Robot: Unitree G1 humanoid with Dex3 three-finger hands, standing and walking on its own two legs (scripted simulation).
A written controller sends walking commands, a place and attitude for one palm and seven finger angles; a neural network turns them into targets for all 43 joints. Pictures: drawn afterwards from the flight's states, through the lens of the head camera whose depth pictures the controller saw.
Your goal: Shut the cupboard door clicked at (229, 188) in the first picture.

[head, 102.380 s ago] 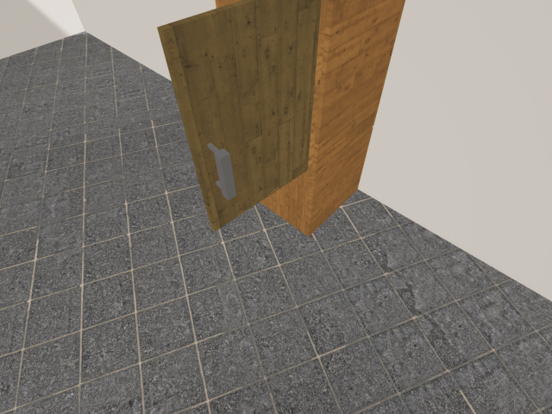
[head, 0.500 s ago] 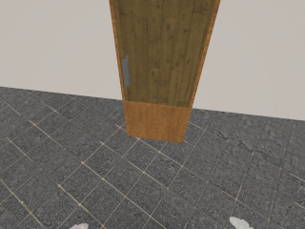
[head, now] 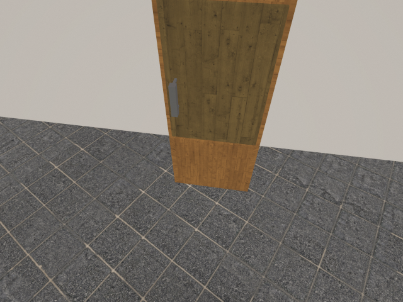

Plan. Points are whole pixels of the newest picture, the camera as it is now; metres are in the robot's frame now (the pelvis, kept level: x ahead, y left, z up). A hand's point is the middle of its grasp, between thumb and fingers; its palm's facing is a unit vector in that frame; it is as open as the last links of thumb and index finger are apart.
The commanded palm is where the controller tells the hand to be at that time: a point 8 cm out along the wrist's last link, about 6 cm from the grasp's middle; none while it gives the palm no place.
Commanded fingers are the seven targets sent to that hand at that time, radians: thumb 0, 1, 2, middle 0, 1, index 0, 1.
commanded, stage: let the arm hang, fingers relaxed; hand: left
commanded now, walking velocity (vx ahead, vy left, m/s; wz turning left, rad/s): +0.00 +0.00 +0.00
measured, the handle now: (175, 97) +0.87 +0.16 -0.10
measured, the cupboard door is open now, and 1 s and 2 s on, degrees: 0 0 0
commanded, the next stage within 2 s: look to check the result in 0.34 s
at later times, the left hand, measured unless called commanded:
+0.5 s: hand out of the picture +0.06 +0.22 -0.16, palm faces -0.01 -0.96 -0.29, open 7.4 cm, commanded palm none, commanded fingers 0.00 0.90 0.90 -0.20 -0.30 -0.20 -0.30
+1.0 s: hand out of the picture +0.09 +0.22 -0.16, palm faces +0.00 -0.95 -0.31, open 7.4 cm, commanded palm none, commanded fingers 0.00 0.90 0.90 -0.20 -0.30 -0.20 -0.30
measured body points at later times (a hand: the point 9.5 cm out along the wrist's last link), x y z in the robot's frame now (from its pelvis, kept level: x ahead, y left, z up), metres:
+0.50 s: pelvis +0.01 +0.00 +0.00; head +0.01 +0.00 +0.45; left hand +0.06 +0.27 -0.14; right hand +0.06 -0.28 -0.14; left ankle +0.04 +0.10 -0.74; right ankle +0.03 -0.11 -0.74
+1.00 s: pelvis +0.03 -0.02 +0.01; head +0.04 -0.02 +0.46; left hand +0.09 +0.27 -0.13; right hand +0.10 -0.30 -0.14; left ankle +0.04 +0.10 -0.74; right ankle +0.03 -0.11 -0.74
